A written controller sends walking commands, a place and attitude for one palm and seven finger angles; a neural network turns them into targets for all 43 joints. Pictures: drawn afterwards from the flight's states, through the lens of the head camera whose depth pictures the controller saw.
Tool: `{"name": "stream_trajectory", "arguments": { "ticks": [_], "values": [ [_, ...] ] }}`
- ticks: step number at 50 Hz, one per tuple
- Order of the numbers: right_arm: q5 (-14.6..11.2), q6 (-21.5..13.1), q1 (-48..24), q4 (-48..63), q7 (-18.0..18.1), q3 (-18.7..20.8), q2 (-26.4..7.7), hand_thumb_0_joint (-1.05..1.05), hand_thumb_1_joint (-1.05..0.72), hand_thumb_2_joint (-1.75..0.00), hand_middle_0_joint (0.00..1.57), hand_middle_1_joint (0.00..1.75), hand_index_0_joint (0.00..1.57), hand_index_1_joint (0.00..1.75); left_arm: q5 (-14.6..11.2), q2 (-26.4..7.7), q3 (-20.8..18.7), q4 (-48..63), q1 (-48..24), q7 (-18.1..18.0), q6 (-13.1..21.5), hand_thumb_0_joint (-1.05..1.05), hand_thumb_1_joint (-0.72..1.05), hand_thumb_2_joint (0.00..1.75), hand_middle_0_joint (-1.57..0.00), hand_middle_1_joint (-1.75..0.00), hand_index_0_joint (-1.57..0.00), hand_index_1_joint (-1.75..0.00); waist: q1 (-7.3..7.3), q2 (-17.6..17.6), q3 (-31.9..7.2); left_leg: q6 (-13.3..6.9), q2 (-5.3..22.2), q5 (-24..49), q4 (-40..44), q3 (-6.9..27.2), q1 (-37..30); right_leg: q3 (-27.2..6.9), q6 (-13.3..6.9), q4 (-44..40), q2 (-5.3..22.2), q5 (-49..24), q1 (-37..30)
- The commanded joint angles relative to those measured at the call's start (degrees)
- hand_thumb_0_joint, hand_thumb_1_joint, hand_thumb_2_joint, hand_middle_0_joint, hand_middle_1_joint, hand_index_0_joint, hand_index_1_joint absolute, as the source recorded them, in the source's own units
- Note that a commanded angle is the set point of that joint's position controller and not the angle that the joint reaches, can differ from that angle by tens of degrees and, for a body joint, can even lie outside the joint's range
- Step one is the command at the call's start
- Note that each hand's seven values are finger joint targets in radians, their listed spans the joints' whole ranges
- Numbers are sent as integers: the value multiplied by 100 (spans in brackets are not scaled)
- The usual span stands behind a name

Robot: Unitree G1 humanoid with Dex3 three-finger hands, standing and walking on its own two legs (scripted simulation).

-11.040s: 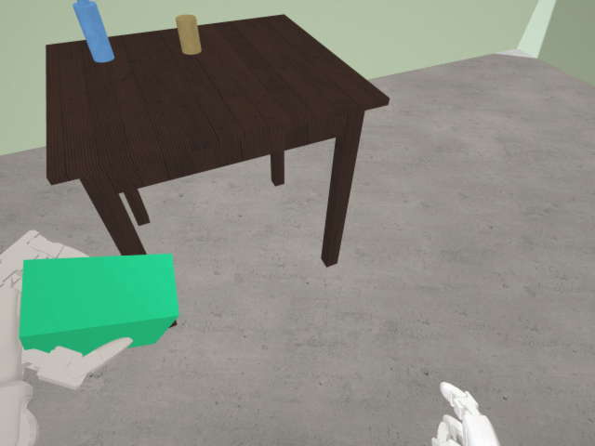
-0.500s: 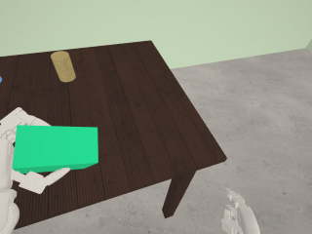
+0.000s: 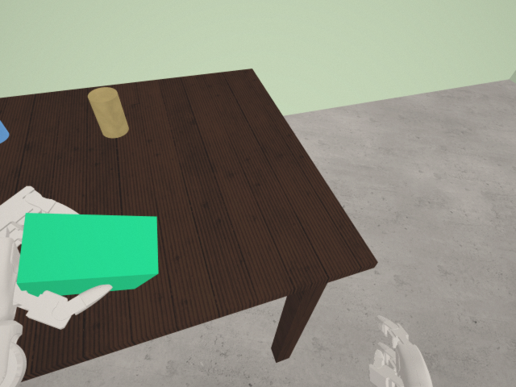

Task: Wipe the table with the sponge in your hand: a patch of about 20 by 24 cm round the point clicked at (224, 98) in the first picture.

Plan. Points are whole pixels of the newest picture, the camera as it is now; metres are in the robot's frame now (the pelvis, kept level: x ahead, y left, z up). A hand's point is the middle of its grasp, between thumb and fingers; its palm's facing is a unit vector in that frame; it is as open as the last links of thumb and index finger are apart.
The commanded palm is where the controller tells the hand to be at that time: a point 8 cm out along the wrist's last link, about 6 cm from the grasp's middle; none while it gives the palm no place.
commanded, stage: look again from close up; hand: left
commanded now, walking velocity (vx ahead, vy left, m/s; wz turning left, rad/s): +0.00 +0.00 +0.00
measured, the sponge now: (109, 257) +0.23 +0.21 +0.14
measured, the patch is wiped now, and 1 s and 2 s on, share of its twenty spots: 0.00 0.00 0.00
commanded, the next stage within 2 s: turn the palm down, sponge in hand in 0.16 s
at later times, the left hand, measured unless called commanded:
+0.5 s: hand (59, 252) +0.22 +0.25 +0.16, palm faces +0.31 -0.77 -0.56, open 10.4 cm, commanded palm +0.16 +0.28 +0.18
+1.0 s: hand (76, 259) +0.21 +0.22 +0.17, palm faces +0.25 -0.54 -0.81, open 10.4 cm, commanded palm +0.17 +0.26 +0.21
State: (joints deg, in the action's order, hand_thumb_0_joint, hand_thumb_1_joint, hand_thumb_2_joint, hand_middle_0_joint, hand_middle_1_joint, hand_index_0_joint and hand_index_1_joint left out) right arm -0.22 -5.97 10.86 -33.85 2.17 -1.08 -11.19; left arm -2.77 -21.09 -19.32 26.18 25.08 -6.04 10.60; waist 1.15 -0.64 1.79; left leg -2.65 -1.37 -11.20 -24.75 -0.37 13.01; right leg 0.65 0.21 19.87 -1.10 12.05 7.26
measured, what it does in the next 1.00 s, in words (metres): shifts its weight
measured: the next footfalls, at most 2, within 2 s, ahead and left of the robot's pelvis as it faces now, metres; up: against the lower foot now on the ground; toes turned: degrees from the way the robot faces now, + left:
none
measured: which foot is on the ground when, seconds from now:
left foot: down 0.00-1.00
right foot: down 0.00-1.00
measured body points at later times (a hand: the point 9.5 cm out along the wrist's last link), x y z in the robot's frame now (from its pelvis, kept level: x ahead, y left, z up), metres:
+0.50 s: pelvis -0.02 -0.01 -0.01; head -0.02 -0.02 +0.44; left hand +0.20 +0.29 +0.19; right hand +0.18 -0.23 -0.09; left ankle +0.02 +0.08 -0.74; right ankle -0.02 -0.12 -0.74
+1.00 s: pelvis -0.02 -0.06 -0.02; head -0.02 -0.09 +0.43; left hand +0.19 +0.25 +0.22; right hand +0.19 -0.29 -0.10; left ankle +0.02 +0.08 -0.74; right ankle -0.02 -0.12 -0.74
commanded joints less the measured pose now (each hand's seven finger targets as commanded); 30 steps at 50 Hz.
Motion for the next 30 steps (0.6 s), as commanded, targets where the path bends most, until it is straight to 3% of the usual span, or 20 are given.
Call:
{"name": "stream_trajectory", "arguments": {
  "ticks": [1,3,4,8,9,12,13,14,15,16,17,18,19,22,23,26,27,28,29,30],
  "values": [
    [-44,-309,-545,942,69,300,-767,0,-90,-90,20,30,20,30,-57,-933,-594,1331,-500,-109,400,0,10,130,-120,-160,-120,-160,-14,456,-806,153,466,640,517,520,-270,-242,-97,-193,321,-797,-135],
    [-71,-331,-635,925,84,280,-737,0,-90,-90,20,30,20,30,-25,-1041,-727,1254,-433,-149,386,0,10,130,-120,-160,-120,-160,-3,470,-736,168,476,408,602,533,-295,-251,-91,-221,291,-594,-2],
    [-32,-299,-553,911,80,261,-738,0,-90,-90,20,30,20,30,-53,-833,-535,1136,-394,-120,385,0,10,130,-120,-160,-120,-160,-13,404,-709,142,466,325,649,544,-182,-189,-81,-240,279,-547,-73],
    [-75,-350,-621,915,95,289,-735,0,-90,-90,20,30,20,30,-17,-1035,-732,1253,-415,-152,392,0,10,130,-120,-160,-120,-160,-2,446,-735,159,483,215,637,545,-238,-242,-86,-224,296,-508,-22],
    [-38,-316,-530,900,86,274,-751,0,-90,-90,20,30,20,30,-44,-811,-533,1092,-359,-118,389,0,10,130,-120,-160,-120,-160,-20,355,-687,141,466,185,678,562,-152,-188,-84,-258,276,-463,-55],
    [-54,-345,-513,923,87,316,-767,0,-90,-90,20,30,20,30,-18,-944,-618,1242,-484,-122,407,0,10,130,-120,-160,-120,-160,-11,405,-716,146,508,135,680,610,-101,-223,-92,-194,304,-467,-144],
    [-532,-84,612,1718,579,-780,-1217,0,-90,-90,20,30,20,30,165,-5492,-1967,2988,-5467,-238,1105,0,10,130,-120,-160,-120,-160,-404,1673,-548,-128,394,-1029,807,747,1091,-102,289,428,-321,3,-1492],
    [205,-291,-460,611,393,315,-627,0,-90,-90,20,30,20,30,756,-2293,-1748,-178,-3757,131,-42,0,10,130,-120,-160,-120,-160,220,1180,-971,518,276,801,213,86,-655,318,-320,833,-232,-417,311],
    [105,-320,-157,644,87,324,-1052,0,-90,-90,20,30,20,30,272,-1680,-739,-403,-2844,283,-376,0,10,130,-120,-160,-120,-160,32,918,-1231,646,278,2085,97,333,-1055,531,-320,746,-208,-650,708],
    [80,-361,-363,602,11,398,-1178,0,-90,-90,20,30,20,30,31,-1362,-853,-103,-2749,504,-599,0,10,130,-120,-160,-120,-160,273,634,-1620,610,330,2084,-16,303,-1302,486,-229,740,-204,-713,748],
    [6,-372,-600,641,14,368,-1156,0,-90,-90,20,30,20,30,-174,-1359,-774,70,-2264,685,-862,0,10,130,-120,-160,-120,-160,402,825,-1670,536,278,1960,-36,231,-1345,478,-235,733,-156,-799,617],
    [-116,-322,-868,713,-65,247,-1061,0,-90,-90,20,30,20,30,-202,-847,-257,-179,-1669,813,-1228,0,10,130,-120,-160,-120,-160,399,863,-1371,524,280,1453,7,264,-1134,477,-229,829,-194,-560,745],
    [-75,-335,-913,800,-107,210,-1053,0,-90,-90,20,30,20,30,-87,-970,-224,480,-1576,854,-1288,0,10,130,-120,-160,-120,-160,450,754,-1196,474,264,1312,104,256,-865,543,-242,794,-120,-722,605],
    [2,-195,-1062,955,-117,174,-1038,0,-90,-90,20,30,20,30,601,-1715,-507,1192,-1058,741,-1353,0,10,130,-120,-160,-120,-160,403,634,-897,286,214,581,195,208,-400,440,-227,827,-109,-388,648],
    [-43,-143,-1176,1006,-101,130,-1025,0,-90,-90,20,30,20,30,624,-1971,-795,1325,-1217,612,-1335,0,10,130,-120,-160,-120,-160,378,581,-869,242,199,84,204,223,-294,387,-220,867,-162,-129,747],
    [52,-154,-1121,885,103,158,-952,0,-90,-90,20,30,20,30,506,-2152,-1263,1193,-1564,329,-910,0,10,130,-120,-160,-120,-160,239,145,-843,186,148,-471,58,252,-157,388,-133,822,-131,308,972],
    [69,-163,-1119,840,158,170,-924,0,-90,-90,20,30,20,30,519,-2222,-1313,1220,-1794,229,-787,0,10,130,-120,-160,-120,-160,238,302,-930,174,125,-559,-12,225,-203,348,-120,816,-115,392,1019],
    [18,-142,-1109,797,185,166,-972,0,-90,-90,20,30,20,30,603,-2674,-1626,1189,-2211,86,-780,0,10,130,-120,-160,-120,-160,255,589,-931,169,97,-976,-5,218,-142,249,-132,816,-135,683,1150],
    [46,-172,-1112,809,204,141,-831,0,-90,-90,20,30,20,30,674,-2173,-1129,995,-2433,38,-755,0,10,130,-120,-160,-120,-160,199,666,-837,173,61,-991,-35,226,-86,264,-148,774,-69,709,1160],
    [19,-157,-944,623,261,188,-896,0,-90,-90,20,30,20,30,731,-2296,-1242,457,-2313,-16,-800,0,10,130,-120,-160,-120,-160,136,544,-633,166,75,-1115,-70,212,-44,229,-122,716,-76,790,1246]
  ]
}}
